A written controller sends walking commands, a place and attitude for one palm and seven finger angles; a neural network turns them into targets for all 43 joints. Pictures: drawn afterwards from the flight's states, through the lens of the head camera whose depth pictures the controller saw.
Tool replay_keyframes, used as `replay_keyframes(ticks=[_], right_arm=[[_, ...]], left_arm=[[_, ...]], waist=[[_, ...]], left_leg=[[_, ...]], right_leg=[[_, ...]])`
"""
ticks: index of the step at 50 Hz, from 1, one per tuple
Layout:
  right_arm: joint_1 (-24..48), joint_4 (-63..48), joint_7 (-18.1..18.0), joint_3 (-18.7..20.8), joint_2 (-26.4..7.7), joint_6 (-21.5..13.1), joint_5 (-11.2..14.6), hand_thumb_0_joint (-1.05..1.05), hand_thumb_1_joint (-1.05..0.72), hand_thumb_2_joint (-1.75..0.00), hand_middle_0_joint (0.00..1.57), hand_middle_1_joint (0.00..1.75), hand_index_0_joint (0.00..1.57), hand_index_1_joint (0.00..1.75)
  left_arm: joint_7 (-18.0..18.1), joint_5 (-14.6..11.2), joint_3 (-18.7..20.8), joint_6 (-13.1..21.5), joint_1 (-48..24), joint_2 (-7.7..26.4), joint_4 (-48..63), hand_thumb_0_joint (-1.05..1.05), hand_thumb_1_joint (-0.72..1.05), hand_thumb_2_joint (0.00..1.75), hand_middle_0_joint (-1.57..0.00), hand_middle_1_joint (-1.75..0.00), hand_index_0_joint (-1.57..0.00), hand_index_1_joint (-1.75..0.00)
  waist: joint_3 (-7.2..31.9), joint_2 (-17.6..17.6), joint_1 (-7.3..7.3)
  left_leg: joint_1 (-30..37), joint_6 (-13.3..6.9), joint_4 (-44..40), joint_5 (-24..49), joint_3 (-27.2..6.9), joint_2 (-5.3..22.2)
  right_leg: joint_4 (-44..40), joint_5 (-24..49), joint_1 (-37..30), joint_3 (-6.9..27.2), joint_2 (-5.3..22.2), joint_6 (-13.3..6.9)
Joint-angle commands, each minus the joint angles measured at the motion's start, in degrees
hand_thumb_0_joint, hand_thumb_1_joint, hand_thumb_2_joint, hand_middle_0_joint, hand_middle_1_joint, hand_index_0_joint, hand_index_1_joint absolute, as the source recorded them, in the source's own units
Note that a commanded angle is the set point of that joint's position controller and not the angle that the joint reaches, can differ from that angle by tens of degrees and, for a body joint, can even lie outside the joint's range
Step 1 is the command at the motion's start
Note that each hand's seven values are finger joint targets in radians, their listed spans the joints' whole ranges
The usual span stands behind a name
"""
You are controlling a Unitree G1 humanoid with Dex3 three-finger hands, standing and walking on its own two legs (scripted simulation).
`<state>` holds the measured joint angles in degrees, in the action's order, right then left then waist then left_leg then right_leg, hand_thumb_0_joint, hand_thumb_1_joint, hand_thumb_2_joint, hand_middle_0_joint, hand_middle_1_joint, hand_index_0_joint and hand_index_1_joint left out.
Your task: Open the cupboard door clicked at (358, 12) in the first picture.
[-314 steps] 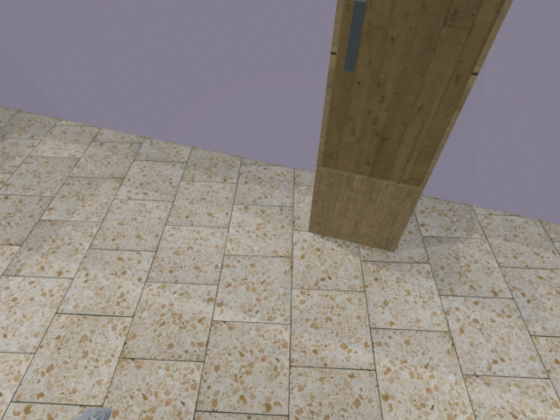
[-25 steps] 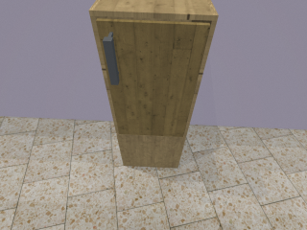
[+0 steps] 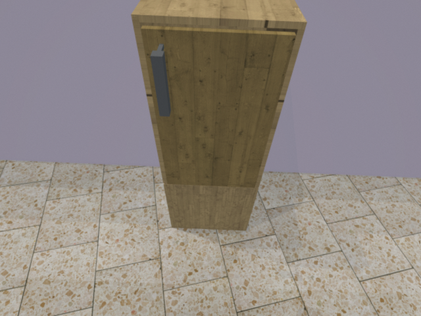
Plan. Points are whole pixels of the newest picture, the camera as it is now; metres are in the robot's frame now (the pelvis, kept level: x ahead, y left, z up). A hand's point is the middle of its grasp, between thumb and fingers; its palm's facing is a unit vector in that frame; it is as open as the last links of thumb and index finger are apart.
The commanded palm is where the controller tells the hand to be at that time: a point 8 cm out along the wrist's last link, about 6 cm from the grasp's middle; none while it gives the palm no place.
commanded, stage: come to a stop and stand still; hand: left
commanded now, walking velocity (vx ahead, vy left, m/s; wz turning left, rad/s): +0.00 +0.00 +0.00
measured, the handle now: (163, 81) +0.61 +0.16 +0.13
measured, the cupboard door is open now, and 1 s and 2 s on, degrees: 0 0 0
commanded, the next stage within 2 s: look again from close up in 0.10 s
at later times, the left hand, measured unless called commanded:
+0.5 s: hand out of the picture +0.02 +0.20 -0.17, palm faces +0.02 -0.97 -0.25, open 7.4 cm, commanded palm none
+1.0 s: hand out of the picture -0.04 +0.15 -0.19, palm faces +0.05 -0.99 -0.16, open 7.4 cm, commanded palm none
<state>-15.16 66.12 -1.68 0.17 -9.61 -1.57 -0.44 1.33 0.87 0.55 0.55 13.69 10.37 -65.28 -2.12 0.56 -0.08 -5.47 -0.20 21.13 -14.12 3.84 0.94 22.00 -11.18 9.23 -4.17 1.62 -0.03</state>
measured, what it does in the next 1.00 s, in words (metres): stands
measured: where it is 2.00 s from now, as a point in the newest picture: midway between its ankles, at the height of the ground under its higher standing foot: outside the picture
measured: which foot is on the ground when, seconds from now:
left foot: down 0.00-1.00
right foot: down 0.00-1.00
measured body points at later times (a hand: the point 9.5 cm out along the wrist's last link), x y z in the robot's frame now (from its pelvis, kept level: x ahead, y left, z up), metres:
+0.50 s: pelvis -0.01 +0.00 -0.01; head -0.02 -0.01 +0.44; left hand +0.02 +0.25 -0.15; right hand +0.05 -0.23 -0.16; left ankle -0.03 +0.11 -0.75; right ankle +0.01 -0.12 -0.75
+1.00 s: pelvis -0.01 -0.02 -0.01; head -0.01 -0.01 +0.44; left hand -0.04 +0.20 -0.17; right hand -0.05 -0.23 -0.17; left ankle -0.03 +0.11 -0.75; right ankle +0.01 -0.12 -0.75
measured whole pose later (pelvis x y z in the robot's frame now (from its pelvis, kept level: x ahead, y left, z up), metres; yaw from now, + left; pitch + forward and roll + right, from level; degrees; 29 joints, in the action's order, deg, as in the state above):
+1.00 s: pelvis -0.01 -0.02 -0.01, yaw +1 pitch -1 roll +1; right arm -21.7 64.0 -0.9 -0.3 -7.1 -0.4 -1.5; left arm 0.4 1.5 0.8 -0.4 20.3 8.1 -63.6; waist -0.1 0.8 0.0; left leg -11.2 0.3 30.1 -18.2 2.9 1.7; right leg 31.8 -16.1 15.1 -4.8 1.4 -1.8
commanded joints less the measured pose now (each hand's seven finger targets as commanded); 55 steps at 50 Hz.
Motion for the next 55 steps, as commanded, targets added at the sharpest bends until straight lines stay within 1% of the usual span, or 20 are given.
replay_keyframes(ticks=[1, 9, 10, 11, 12, 13, 14, 18, 20, 29, 32, 38, 40, 43, 45, 48, 50, 52, 54, 55], right_arm=[[-1.29, -2.23, -0.55, 1.77, -9.0, -0.66, -0.09, 0.0, -0.9, -0.9, 0.2, 0.3, 0.2, 0.3], [2.63, -3.25, -0.23, 1.85, -12.73, -0.77, -0.19, 0.0, -0.9, -0.9, 0.2, 0.3, 0.2, 0.3], [3.5, -6.4, 0.72, 0.85, -8.89, -1.04, 0.32, 0.0, -0.9, -0.9, 0.2, 0.3, 0.2, 0.3], [3.3, -7.97, 0.88, 0.37, -7.89, -0.62, 0.18, 0.0, -0.9, -0.9, 0.2, 0.3, 0.2, 0.3], [-1.03, -8.25, 0.85, 0.33, -6.84, -0.84, -0.6, 0.0, -0.9, -0.9, 0.2, 0.3, 0.2, 0.3], [-1.32, -8.65, 0.53, 0.42, -7.85, -0.84, -0.57, 0.0, -0.9, -0.9, 0.2, 0.3, 0.2, 0.3], [-0.78, -9.2, 0.26, 0.58, -8.68, -0.69, -0.5, 0.0, -0.9, -0.9, 0.2, 0.3, 0.2, 0.3], [0.56, -11.02, 0.09, 0.56, -9.55, -0.14, -0.57, 0.0, -0.9, -0.9, 0.2, 0.3, 0.2, 0.3], [0.65, -11.14, 0.23, 0.6, -9.72, -0.07, -0.56, 0.0, -0.9, -0.9, 0.2, 0.3, 0.2, 0.3], [-2.26, -8.69, 0.24, 0.3, -6.82, -0.43, -0.49, 0.0, -0.9, -0.9, 0.2, 0.3, 0.2, 0.3], [-3.01, -7.57, 0.16, 0.17, -6.09, -0.48, -0.42, 0.0, -0.9, -0.9, 0.2, 0.3, 0.2, 0.3], [-4.53, -5.33, -0.01, 0.03, -4.5, -0.38, -0.29, 0.0, -0.9, -0.9, 0.2, 0.3, 0.2, 0.3], [-5.89, -4.45, 0.02, 0.04, -4.04, -0.06, -0.59, 0.0, -0.9, -0.9, 0.2, 0.3, 0.2, 0.3], [-6.73, -4.31, 0.18, 0.49, -3.96, 0.54, -1.09, 0.0, -0.9, -0.9, 0.2, 0.3, 0.2, 0.3], [-7.58, -4.42, 0.25, 0.73, -3.82, 0.53, -1.25, 0.0, -0.9, -0.9, 0.2, 0.3, 0.2, 0.3], [-8.19, -4.92, 0.24, 1.12, -3.51, 0.21, -1.21, 0.0, -0.9, -0.9, 0.2, 0.3, 0.2, 0.3], [-8.58, -5.1, 0.21, 1.09, -2.52, -0.31, -1.09, 0.0, -0.9, -0.9, 0.2, 0.3, 0.2, 0.3], [-8.87, -5.18, 0.28, 0.94, -1.4, -0.53, -0.98, 0.0, -0.9, -0.9, 0.2, 0.3, 0.2, 0.3], [-8.24, -5.68, 0.35, 0.74, 0.0, -0.87, -0.87, 0.0, -0.9, -0.9, 0.2, 0.3, 0.2, 0.3], [-7.52, -6.09, 0.42, 0.77, 0.38, -0.9, -0.87, 0.0, -0.9, -0.9, 0.2, 0.3, 0.2, 0.3]], left_arm=[[0.33, -0.13, 1.47, 1.14, 1.28, 8.31, 2.12, 0.0, 0.9, 0.9, -0.2, -0.3, -0.2, -0.3], [-0.01, -0.13, 1.76, 1.36, -1.91, 11.85, 2.57, 0.0, 0.9, 0.9, -0.2, -0.3, -0.2, -0.3], [2.51, 0.21, 0.09, 1.82, 4.02, 6.69, 1.07, 0.0, 0.9, 0.9, -0.2, -0.3, -0.2, -0.3], [1.88, 0.04, -0.05, 2.58, 3.18, 8.87, 1.24, 0.0, 0.9, 0.9, -0.2, -0.3, -0.2, -0.3], [1.71, 0.14, 0.03, 2.48, 3.2, 8.65, 3.13, 0.0, 0.9, 0.9, -0.2, -0.3, -0.2, -0.3], [1.35, -0.03, -0.03, 2.03, 2.0, 9.09, 4.06, 0.0, 0.9, 0.9, -0.2, -0.3, -0.2, -0.3], [1.07, -0.15, 0.02, 1.59, 1.57, 8.89, 4.63, 0.0, 0.9, 0.9, -0.2, -0.3, -0.2, -0.3], [0.31, -0.04, 0.04, 0.29, -0.07, 8.72, 6.1, 0.0, 0.9, 0.9, -0.2, -0.3, -0.2, -0.3], [0.16, -0.09, 0.08, 0.23, -0.14, 8.86, 6.38, 0.0, 0.9, 0.9, -0.2, -0.3, -0.2, -0.3], [0.25, -0.15, 0.24, 0.54, 2.52, 7.01, 6.22, 0.0, 0.9, 0.9, -0.2, -0.3, -0.2, -0.3], [0.33, -0.15, 0.27, 0.54, 3.22, 6.3, 5.77, 0.0, 0.9, 0.9, -0.2, -0.3, -0.2, -0.3], [0.39, -0.25, 0.25, 0.66, 4.82, 5.14, 4.29, 0.0, 0.9, 0.9, -0.2, -0.3, -0.2, -0.3], [0.21, -0.12, 0.38, 0.55, 5.81, 4.59, 3.56, 0.0, 0.9, 0.9, -0.2, -0.3, -0.2, -0.3], [-0.15, 0.29, 0.97, -0.12, 6.85, 4.28, 3.7, 0.0, 0.9, 0.9, -0.2, -0.3, -0.2, -0.3], [-0.38, 0.44, 1.32, -0.13, 7.62, 3.88, 3.97, 0.0, 0.9, 0.9, -0.2, -0.3, -0.2, -0.3], [-0.69, 0.52, 1.61, 0.29, 9.33, 3.03, 4.06, 0.0, 0.9, 0.9, -0.2, -0.3, -0.2, -0.3], [-0.78, 0.42, 1.78, 0.83, 10.8, 2.75, 3.66, 0.0, 0.9, 0.9, -0.2, -0.3, -0.2, -0.3], [-0.67, 0.4, 2.09, 1.16, 12.11, 3.38, 3.19, 0.0, 0.9, 0.9, -0.2, -0.3, -0.2, -0.3], [-0.4, 0.29, 2.79, 1.54, 15.12, 4.49, 2.14, 0.0, 0.9, 0.9, -0.2, -0.3, -0.2, -0.3], [-0.2, 0.33, 3.05, 1.77, 15.93, 4.75, 1.92, 0.0, 0.9, 0.9, -0.2, -0.3, -0.2, -0.3]], waist=[[-1.2, -0.78, -0.32], [0.29, -1.59, -0.29], [-1.46, -2.96, -0.74], [-0.6, -3.83, 0.36], [6.19, -4.34, 1.07], [8.62, -3.88, 0.83], [8.6, -2.46, 0.65], [-0.15, -0.88, 0.18], [-2.09, 0.05, 0.25], [-0.96, 1.26, 0.06], [-0.64, -0.4, -0.07], [-1.06, -0.89, -0.25], [-0.88, 0.55, -0.14], [-5.38, -0.34, -0.33], [-6.3, -1.82, -0.3], [-6.76, -0.9, -0.63], [-5.81, -0.33, -0.78], [-5.55, 3.66, -0.97], [-4.17, 8.06, -1.54], [-3.67, 8.56, -1.55]], left_leg=[[-2.91, -1.17, -5.08, 8.85, -5.98, 6.49], [-2.09, -0.9, -6.1, 9.67, -6.45, 6.67], [-6.37, 0.17, 4.21, 13.17, -2.79, 7.06], [-6.33, 0.34, 2.7, 11.1, -3.17, 5.44], [-5.15, 0.11, 3.39, 13.14, -4.67, 4.97], [-4.33, -0.25, 3.45, 16.24, -5.17, 5.46], [-3.82, -0.63, 3.5, 17.98, -5.6, 6.0], [-8.78, -1.55, 0.32, 8.19, -6.87, 5.75], [-10.09, -1.59, -0.7, 3.31, -7.05, 5.06], [-9.06, -1.44, -0.93, 3.72, -5.98, 4.35], [-9.1, -1.39, -1.17, 3.93, -5.81, 4.55], [-9.22, -1.1, -1.07, 3.43, -5.14, 4.42], [-9.49, -1.18, -0.62, -3.57, -4.82, 4.08], [-13.38, -1.97, -1.28, -14.7, -5.56, 4.04], [-15.03, -2.59, -1.96, -17.7, -6.61, 4.55], [-16.07, -3.35, -1.0, -17.85, -7.35, 5.14], [-15.54, -3.27, 1.95, -13.74, -5.87, 4.34], [-16.83, -2.63, 7.17, -10.57, -2.92, 2.42], [-19.17, -2.04, 15.89, -7.95, 0.9, 0.48], [-19.78, -1.99, 18.83, -9.08, 1.37, 0.65]], right_leg=[[-3.74, 7.23, -1.15, 5.19, 5.52, -1.55], [-4.5, 8.24, -2.59, 5.53, 6.02, -1.43], [-0.05, 19.88, -0.42, 6.74, 7.98, -0.84], [1.62, 20.86, 0.27, 4.76, 9.11, -1.72], [5.18, 21.66, -3.11, 5.38, 8.09, -2.39], [6.24, 18.59, -3.87, 4.42, 7.15, -2.4], [5.92, 15.42, -2.74, 3.9, 6.44, -2.3], [3.2, 2.21, 2.13, 3.91, 5.2, -1.63], [1.7, -1.42, 3.29, 4.91, 5.02, -1.6], [0.34, -0.13, 2.82, 5.3, 5.4, -1.56], [0.31, 0.57, 2.16, 5.1, 5.33, -1.6], [-0.65, 0.56, 1.83, 5.45, 5.53, -1.83], [-0.73, -7.62, 2.22, 5.5, 4.97, -2.15], [-0.53, -18.69, 6.09, 6.1, 4.26, -2.8], [0.84, -20.31, 7.01, 5.76, 3.7, -3.12], [2.1, -19.63, 6.97, 5.89, 3.36, -3.65], [1.51, -18.06, 6.09, 7.51, 4.36, -4.5], [-0.6, -18.45, 4.33, 10.31, 6.16, -5.62], [-4.34, -16.42, 1.16, 15.64, 10.51, -8.16], [-5.96, -14.36, 0.62, 17.81, 12.85, -9.69]])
